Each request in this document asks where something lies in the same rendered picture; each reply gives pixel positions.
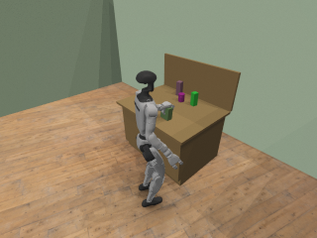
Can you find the robot left forearm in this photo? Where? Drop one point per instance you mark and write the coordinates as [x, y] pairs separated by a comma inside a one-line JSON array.
[[160, 107]]

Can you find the robot right foot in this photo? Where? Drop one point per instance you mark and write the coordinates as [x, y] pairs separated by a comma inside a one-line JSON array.
[[155, 201]]

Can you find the robot left foot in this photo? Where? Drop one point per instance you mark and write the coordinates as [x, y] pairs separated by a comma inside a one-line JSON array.
[[142, 187]]

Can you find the robot right hand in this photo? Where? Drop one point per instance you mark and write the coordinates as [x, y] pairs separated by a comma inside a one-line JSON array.
[[173, 160]]

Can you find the robot foot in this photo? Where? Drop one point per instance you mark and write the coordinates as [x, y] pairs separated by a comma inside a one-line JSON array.
[[155, 201], [142, 187]]

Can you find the robot left hand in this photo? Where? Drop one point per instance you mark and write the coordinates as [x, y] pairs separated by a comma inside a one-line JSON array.
[[167, 105]]

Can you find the right robot upper arm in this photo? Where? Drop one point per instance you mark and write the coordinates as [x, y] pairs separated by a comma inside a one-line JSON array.
[[151, 113]]

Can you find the robot right forearm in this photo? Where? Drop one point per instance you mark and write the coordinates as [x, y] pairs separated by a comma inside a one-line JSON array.
[[157, 143]]

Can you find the table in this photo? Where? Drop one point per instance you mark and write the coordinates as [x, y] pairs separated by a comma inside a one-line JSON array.
[[194, 132]]

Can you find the sponge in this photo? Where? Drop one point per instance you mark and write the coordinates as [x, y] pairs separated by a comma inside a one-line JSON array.
[[167, 114]]

